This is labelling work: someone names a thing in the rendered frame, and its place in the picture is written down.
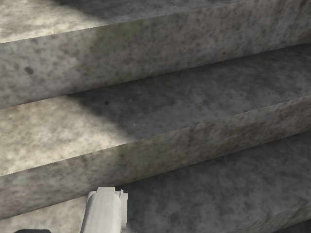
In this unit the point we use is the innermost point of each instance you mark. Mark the robot left shin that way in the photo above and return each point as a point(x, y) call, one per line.
point(90, 193)

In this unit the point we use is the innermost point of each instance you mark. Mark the left robot thigh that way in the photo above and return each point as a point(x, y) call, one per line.
point(106, 211)

